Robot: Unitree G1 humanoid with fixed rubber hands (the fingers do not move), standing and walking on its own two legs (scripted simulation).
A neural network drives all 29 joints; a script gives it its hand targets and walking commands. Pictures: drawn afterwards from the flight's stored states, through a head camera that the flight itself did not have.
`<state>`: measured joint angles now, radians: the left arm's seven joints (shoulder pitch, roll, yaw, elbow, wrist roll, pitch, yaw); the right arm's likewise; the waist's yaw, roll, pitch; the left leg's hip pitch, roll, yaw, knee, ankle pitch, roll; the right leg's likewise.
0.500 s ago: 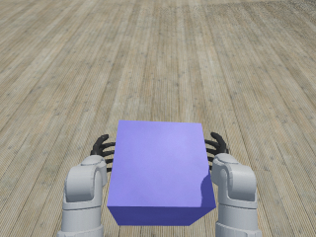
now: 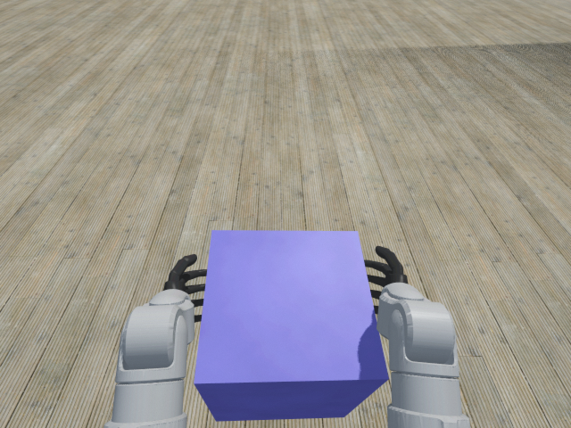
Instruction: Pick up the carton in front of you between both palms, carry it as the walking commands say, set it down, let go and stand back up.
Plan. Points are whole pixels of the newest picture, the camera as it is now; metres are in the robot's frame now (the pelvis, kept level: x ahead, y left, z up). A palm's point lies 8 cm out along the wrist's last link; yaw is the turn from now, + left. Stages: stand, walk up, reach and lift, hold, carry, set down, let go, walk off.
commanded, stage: carry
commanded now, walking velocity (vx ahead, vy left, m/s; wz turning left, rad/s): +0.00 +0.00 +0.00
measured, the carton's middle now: (283, 331) +0.29 +0.00 -0.01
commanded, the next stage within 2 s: hold in 1.82 s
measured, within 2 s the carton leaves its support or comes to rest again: neither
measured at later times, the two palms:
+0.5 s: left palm (177, 346) +0.24 +0.15 +0.03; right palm (395, 339) +0.25 -0.15 +0.04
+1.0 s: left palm (180, 354) +0.23 +0.14 +0.03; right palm (402, 349) +0.24 -0.15 +0.04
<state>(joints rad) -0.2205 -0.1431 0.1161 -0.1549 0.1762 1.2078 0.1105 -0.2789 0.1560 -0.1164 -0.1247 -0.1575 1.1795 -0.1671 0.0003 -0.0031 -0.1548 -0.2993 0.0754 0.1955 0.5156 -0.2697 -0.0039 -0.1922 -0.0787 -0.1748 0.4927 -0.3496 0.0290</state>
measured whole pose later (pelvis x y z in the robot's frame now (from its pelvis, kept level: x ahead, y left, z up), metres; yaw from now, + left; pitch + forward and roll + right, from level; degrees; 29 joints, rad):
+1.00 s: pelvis -0.05 -0.01 +0.00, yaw +0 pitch +3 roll +0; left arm -0.19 -0.14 0.15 0.19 0.25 0.75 0.04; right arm -0.23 0.14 -0.17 0.21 -0.25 0.70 -0.03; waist 0.00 0.00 -0.12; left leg -0.35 0.10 0.19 0.52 -0.21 0.00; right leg -0.26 -0.07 -0.18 0.53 -0.32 -0.01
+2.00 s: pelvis -0.06 -0.02 +0.01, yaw -4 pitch -5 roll +0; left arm -0.17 -0.14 0.15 0.16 0.26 0.75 0.01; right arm -0.24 0.15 -0.19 0.23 -0.26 0.68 -0.01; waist 0.01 -0.01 0.03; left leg -0.13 0.03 -0.02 0.35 -0.14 -0.03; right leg -0.08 0.00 -0.04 0.39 -0.24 -0.03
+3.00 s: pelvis -0.10 +0.01 -0.06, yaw -8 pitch +26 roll -1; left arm -0.52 -0.10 0.38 0.57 0.30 0.20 0.02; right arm -0.51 0.24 -0.42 0.50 -0.29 0.17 -0.10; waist 0.00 -0.02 -0.03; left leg -1.05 -0.03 -0.08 0.86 -0.26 -0.02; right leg -1.00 0.06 0.08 0.88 -0.33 0.02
